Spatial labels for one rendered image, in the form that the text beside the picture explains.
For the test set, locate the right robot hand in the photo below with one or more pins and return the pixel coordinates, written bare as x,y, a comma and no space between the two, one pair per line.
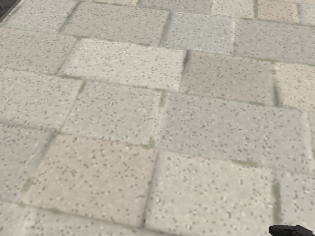
289,230

